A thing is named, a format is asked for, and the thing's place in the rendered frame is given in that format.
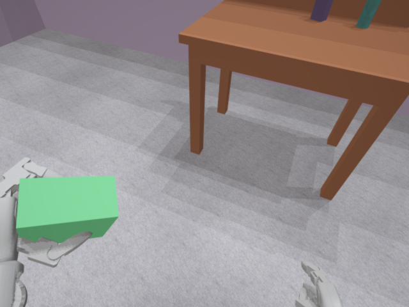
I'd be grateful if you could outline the robot left forearm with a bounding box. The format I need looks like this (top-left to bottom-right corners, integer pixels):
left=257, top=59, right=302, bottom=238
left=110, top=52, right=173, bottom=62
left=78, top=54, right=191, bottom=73
left=0, top=260, right=27, bottom=307

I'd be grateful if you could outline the left robot hand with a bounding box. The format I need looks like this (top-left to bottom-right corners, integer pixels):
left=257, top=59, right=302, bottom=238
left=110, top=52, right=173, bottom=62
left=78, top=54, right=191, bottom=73
left=0, top=157, right=93, bottom=268

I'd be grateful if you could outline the table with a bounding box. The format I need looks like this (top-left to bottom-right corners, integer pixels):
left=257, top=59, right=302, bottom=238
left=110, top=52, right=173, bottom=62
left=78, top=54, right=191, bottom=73
left=178, top=0, right=409, bottom=200

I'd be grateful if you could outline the right robot hand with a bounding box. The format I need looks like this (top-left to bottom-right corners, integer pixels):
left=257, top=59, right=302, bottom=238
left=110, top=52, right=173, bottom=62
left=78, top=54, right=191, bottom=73
left=295, top=260, right=343, bottom=307

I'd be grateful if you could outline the sponge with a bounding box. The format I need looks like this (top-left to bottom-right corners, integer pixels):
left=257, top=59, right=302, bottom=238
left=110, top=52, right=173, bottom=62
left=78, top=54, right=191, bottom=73
left=16, top=176, right=119, bottom=243

